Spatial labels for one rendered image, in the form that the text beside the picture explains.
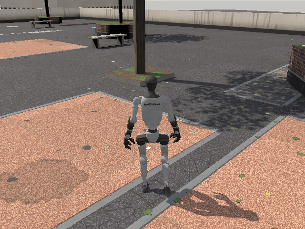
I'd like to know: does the robot left forearm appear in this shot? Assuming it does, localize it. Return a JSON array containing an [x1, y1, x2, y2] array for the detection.
[[125, 116, 134, 139]]

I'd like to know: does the robot foot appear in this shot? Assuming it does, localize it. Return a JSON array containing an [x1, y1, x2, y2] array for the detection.
[[142, 182, 148, 193], [163, 186, 170, 194]]

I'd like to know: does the left robot hand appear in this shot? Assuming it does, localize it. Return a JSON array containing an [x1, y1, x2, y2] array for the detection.
[[124, 138, 135, 150]]

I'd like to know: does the robot left foot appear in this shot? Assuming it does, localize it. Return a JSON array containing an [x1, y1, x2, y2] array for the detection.
[[142, 182, 148, 193]]

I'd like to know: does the right robot hand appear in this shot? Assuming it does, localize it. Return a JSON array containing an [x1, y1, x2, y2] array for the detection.
[[170, 132, 181, 143]]

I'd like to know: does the robot right foot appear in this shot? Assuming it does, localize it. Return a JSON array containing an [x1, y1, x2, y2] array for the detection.
[[163, 186, 170, 194]]

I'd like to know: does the left robot upper arm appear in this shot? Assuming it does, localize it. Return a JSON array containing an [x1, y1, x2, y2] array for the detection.
[[130, 96, 142, 124]]

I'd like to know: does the robot right forearm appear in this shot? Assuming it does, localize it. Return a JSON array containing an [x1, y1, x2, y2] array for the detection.
[[170, 115, 180, 134]]

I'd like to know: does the right robot upper arm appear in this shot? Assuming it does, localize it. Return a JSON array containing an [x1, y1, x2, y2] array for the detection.
[[162, 96, 175, 122]]

